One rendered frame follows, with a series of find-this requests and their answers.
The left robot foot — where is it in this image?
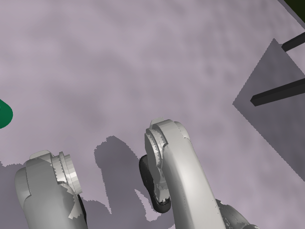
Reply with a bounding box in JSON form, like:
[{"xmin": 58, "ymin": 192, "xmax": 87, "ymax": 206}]
[{"xmin": 78, "ymin": 194, "xmax": 87, "ymax": 225}]

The right robot hand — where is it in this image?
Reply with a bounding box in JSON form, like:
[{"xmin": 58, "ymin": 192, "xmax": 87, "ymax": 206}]
[{"xmin": 215, "ymin": 199, "xmax": 250, "ymax": 229}]

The mug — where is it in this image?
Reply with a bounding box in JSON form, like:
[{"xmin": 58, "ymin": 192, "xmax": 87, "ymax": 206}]
[{"xmin": 0, "ymin": 99, "xmax": 13, "ymax": 129}]

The right robot foot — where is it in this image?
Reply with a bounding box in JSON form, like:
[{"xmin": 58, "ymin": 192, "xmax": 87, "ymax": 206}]
[{"xmin": 139, "ymin": 155, "xmax": 171, "ymax": 213}]

